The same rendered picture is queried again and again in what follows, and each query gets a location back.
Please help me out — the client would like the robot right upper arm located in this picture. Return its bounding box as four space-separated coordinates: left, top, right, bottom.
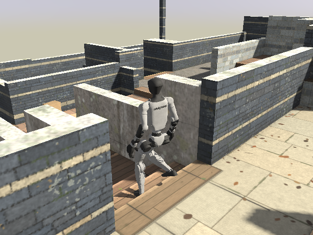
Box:
164 97 179 122

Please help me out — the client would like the robot left hand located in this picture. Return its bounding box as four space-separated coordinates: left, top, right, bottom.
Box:
127 144 138 158

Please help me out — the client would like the right robot foot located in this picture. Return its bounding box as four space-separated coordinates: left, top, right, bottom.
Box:
162 170 178 177

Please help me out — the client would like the humanoid robot torso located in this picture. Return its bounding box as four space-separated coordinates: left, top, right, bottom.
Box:
147 98 168 147

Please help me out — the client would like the left robot forearm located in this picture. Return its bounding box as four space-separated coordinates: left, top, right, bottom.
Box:
130 124 144 147

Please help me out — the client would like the robot right hand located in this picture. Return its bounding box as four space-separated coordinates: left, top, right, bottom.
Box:
167 130 174 141

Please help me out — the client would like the robot left upper arm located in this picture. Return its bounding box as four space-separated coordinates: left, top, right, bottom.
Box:
138 101 149 131

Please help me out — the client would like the right robot forearm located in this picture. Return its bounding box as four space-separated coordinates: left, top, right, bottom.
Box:
169 120 179 133

